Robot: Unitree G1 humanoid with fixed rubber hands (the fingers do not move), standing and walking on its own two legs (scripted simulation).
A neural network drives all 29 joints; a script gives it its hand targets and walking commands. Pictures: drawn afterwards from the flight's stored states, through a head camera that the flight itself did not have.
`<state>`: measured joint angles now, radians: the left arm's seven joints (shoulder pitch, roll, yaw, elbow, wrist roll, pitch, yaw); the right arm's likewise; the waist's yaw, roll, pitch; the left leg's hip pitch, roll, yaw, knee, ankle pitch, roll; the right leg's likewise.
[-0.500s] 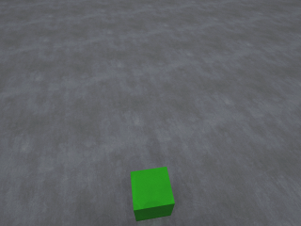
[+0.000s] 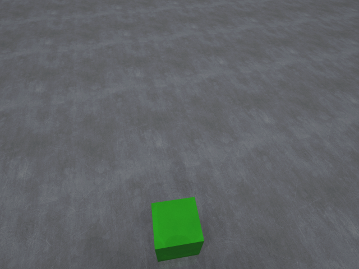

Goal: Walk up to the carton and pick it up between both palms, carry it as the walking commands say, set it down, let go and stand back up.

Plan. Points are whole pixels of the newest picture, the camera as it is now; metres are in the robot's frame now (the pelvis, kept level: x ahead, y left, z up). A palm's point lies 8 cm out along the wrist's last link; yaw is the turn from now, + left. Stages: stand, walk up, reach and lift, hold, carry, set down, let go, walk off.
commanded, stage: walk up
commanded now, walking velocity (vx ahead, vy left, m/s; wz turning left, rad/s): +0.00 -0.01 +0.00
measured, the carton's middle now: (176, 229) +0.41 +0.00 -0.65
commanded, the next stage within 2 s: stand in 0.32 s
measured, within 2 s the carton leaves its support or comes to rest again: neither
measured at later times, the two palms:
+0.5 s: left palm out of the picture +0.06 +0.25 -0.13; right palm out of the picture +0.01 -0.22 -0.13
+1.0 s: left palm out of the picture +0.06 +0.24 -0.13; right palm out of the picture +0.01 -0.22 -0.13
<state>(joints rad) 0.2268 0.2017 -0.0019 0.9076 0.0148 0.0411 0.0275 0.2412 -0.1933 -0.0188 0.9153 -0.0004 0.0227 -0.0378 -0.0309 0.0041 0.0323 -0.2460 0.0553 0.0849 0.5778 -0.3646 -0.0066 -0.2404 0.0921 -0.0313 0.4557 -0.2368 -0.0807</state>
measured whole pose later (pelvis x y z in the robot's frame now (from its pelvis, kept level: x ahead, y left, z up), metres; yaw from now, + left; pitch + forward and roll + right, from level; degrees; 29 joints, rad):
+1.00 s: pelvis -0.01 +0.01 +0.00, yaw +1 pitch +0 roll -1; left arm 0.23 0.18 0.00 0.91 0.01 0.03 0.02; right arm 0.33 -0.18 -0.02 0.92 0.00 0.00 -0.03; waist -0.03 0.02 0.01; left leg -0.22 0.03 0.09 0.54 -0.31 0.03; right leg -0.23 0.07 -0.03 0.46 -0.23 -0.05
